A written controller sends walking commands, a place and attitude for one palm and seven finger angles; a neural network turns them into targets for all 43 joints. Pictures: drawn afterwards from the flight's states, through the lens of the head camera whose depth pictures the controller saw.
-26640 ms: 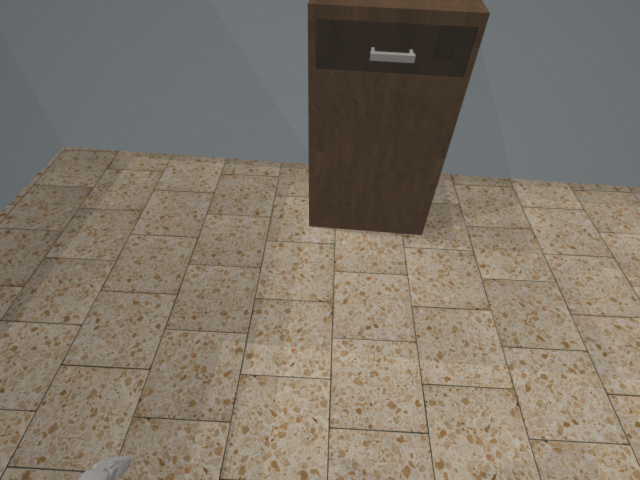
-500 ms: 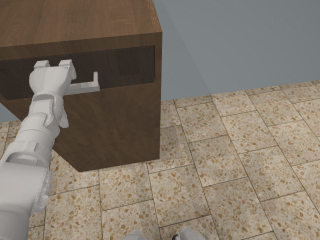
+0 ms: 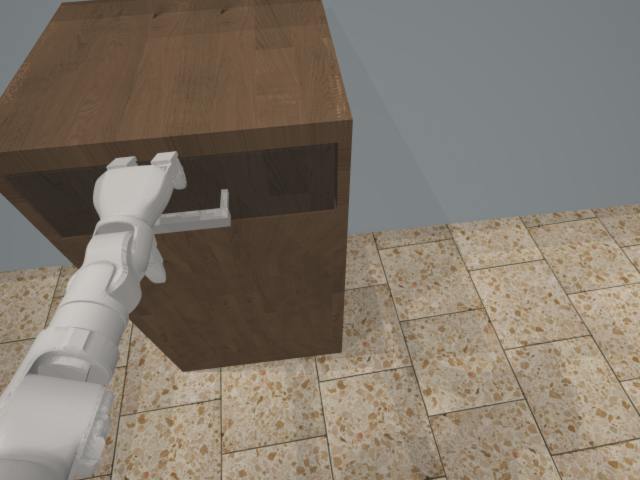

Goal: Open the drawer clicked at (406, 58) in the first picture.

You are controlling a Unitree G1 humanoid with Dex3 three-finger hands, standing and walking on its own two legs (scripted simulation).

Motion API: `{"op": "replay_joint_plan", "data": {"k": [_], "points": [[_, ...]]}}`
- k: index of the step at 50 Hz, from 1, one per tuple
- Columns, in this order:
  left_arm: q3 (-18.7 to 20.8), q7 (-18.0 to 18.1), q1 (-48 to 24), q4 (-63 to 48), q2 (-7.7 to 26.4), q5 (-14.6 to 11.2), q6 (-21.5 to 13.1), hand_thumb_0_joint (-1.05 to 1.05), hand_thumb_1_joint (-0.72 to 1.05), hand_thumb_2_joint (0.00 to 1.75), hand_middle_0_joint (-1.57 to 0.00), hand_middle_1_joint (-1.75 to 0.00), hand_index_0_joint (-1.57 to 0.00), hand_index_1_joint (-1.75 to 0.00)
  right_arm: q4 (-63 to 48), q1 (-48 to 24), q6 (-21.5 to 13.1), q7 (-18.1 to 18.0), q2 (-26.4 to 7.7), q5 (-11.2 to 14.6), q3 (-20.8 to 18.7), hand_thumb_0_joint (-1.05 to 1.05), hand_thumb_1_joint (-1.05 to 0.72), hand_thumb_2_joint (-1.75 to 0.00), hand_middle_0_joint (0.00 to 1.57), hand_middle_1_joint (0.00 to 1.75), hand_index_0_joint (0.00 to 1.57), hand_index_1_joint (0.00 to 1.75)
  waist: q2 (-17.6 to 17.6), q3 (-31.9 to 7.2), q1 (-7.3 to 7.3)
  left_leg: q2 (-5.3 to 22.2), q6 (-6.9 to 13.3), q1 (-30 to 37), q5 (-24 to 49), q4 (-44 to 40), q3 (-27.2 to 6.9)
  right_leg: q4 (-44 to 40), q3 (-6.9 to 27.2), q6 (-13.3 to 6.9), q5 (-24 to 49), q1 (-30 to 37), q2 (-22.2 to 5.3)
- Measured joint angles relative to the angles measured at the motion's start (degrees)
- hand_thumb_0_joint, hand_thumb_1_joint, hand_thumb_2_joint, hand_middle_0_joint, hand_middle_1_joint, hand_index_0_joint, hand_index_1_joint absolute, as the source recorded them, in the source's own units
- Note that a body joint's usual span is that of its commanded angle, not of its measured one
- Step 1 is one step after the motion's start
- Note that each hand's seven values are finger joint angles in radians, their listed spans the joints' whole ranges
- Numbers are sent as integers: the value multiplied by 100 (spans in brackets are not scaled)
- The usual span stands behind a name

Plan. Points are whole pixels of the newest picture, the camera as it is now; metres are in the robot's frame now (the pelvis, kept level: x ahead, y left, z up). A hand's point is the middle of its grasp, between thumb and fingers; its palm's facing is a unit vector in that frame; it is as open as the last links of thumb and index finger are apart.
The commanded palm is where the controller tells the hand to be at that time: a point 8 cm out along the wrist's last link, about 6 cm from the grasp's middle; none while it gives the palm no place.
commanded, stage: lift the fingers back up to retry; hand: left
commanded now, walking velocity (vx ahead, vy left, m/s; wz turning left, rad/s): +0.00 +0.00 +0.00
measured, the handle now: (186, 210) +0.48 +0.22 +0.03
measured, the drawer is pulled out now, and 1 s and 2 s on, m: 0.00 0.00 0.00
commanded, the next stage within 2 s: re-aim the fingers above the handle in 0.10 s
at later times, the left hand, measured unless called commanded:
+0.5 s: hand (148, 216) +0.43 +0.25 +0.07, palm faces -0.02 -0.02 -1.00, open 13.8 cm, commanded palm +0.41 +0.24 +0.14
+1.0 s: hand (152, 212) +0.43 +0.24 +0.08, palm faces -0.01 -0.01 -1.00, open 13.8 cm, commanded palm +0.42 +0.23 +0.14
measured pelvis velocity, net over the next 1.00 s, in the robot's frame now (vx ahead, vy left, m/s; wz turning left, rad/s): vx -0.01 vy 0.00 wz -0.01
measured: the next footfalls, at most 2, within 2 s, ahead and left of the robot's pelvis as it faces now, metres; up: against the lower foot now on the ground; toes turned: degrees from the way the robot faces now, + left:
none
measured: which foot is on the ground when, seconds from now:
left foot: down 0.00-1.00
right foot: down 0.00-1.00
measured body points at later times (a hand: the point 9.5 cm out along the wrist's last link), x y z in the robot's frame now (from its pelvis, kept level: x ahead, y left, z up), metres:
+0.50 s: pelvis +0.00 +0.00 +0.00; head +0.05 -0.02 +0.45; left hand +0.43 +0.24 +0.13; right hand +0.09 -0.27 -0.13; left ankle -0.04 +0.08 -0.72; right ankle -0.02 -0.11 -0.72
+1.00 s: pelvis -0.01 +0.00 +0.00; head +0.04 -0.02 +0.45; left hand +0.43 +0.24 +0.13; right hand +0.07 -0.27 -0.13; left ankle -0.04 +0.08 -0.72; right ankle -0.02 -0.11 -0.72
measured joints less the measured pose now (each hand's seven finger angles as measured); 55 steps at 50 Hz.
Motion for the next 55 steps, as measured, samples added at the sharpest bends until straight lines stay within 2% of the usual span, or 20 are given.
{"op": "replay_joint_plan", "data": {"k": [6, 20, 39, 55], "points": [[-43, -152, -37, 18, -55, -12, 74, 0, -49, 30, -38, -121, -38, -123, -47, -227, 109, 12, 13, 19, 77, 1, -90, -89, 20, 30, 20, 30, -37, 44, 62, -11, 10, 210, 37, -158, 20, -96, 30, -2, 12, 177, -13], [-52, -313, -57, -70, 26, -3, 56, 0, -49, 30, -34, -120, -33, -121, -104, -236, 202, -5, -21, 13, 52, 1, -90, -89, 20, 30, 20, 30, -90, 65, 84, -10, -7, 273, 77, -215, 18, -130, 29, -17, 41, 230, -14], [19, -222, -81, 37, 64, 12, 27, 0, -49, 30, -33, -120, -32, -121, 1, -2, 182, 3, 0, 42, 35, 1, -90, -89, 20, 30, 20, 30, -72, 77, -5, 2, 1, 287, 132, -247, 91, -139, 97, -10, 110, 216, -4], [-192, -234, -408, 300, -29, 44, 137, 0, -49, 30, -34, -122, -34, -122, -6, -44, 75, -6, 3, 45, 40, 1, -90, -89, 20, 30, 20, 30, -100, 94, 28, -29, -6, 252, 166, -245, 28, -132, 32, -15, 113, 199, -38]]}}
